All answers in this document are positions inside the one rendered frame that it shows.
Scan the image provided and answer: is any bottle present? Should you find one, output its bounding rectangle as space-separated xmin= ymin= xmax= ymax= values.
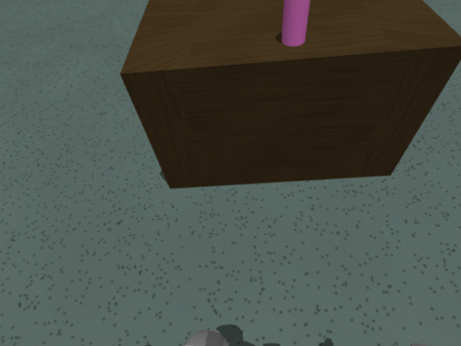
xmin=282 ymin=0 xmax=310 ymax=46

